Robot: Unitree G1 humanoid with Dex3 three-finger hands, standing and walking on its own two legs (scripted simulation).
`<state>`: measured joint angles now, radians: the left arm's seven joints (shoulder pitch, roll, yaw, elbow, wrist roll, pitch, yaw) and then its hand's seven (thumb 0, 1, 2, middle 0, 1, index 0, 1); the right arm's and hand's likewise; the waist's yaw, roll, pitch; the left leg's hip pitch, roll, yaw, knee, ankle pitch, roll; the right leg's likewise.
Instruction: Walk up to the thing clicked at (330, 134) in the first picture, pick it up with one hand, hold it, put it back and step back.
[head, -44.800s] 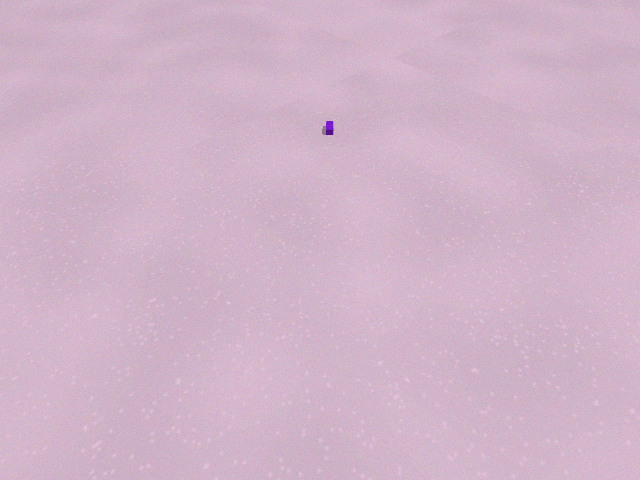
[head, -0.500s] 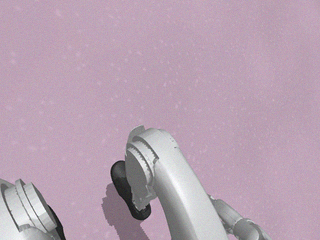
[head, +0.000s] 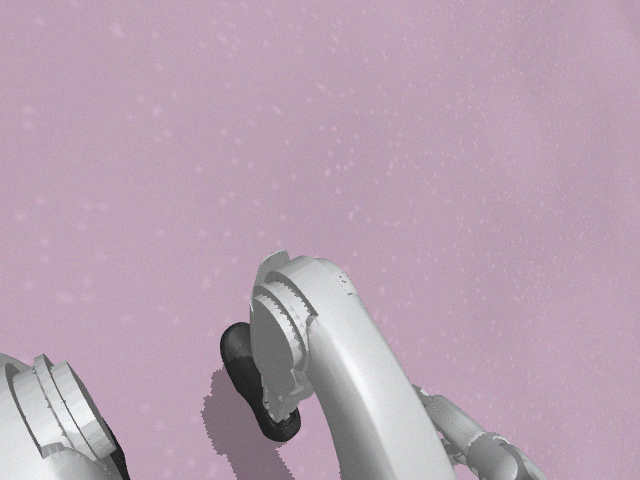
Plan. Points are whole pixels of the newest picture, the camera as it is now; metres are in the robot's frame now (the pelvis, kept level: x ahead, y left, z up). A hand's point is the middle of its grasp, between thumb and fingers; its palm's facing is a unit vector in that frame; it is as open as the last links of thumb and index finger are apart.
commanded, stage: rest palm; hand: left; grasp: from above
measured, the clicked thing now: out of the picture +0.47 +0.41 -0.29
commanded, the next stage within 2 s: go down in 0.64 s
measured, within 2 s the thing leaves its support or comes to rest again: neither
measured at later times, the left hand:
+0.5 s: hand out of the picture +0.44 +0.40 -0.24, palm faces -0.45 -0.15 -0.88, open 12.1 cm
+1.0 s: hand out of the picture +0.45 +0.40 -0.23, palm faces -0.41 -0.14 -0.90, open 13.0 cm
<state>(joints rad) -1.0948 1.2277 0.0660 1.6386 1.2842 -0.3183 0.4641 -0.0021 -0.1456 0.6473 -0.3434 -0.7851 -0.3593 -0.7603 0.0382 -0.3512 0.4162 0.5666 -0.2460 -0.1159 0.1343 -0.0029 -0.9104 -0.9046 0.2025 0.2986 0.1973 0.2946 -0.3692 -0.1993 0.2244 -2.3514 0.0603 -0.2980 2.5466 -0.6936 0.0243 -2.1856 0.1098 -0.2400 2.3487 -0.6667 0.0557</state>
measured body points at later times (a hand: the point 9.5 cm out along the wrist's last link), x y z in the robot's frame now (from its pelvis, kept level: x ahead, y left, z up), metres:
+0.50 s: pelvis +0.00 +0.00 +0.00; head +0.28 +0.16 +0.31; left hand +0.46 +0.40 -0.19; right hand +0.09 -0.25 -0.05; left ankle +0.07 +0.13 -0.27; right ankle +0.12 -0.11 -0.27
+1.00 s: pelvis +0.00 +0.00 +0.00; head +0.28 +0.16 +0.31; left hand +0.47 +0.41 -0.18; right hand +0.09 -0.25 -0.05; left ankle +0.07 +0.13 -0.27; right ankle +0.12 -0.11 -0.27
